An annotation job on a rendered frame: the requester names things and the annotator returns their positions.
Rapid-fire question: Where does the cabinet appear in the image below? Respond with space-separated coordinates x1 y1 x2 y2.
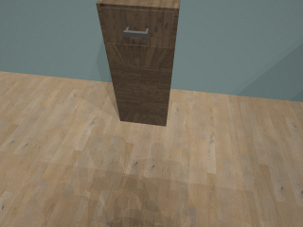
96 0 181 127

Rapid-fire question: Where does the drawer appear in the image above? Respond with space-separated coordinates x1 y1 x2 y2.
101 7 175 48

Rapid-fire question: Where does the handle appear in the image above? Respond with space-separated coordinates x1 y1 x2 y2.
123 26 149 38

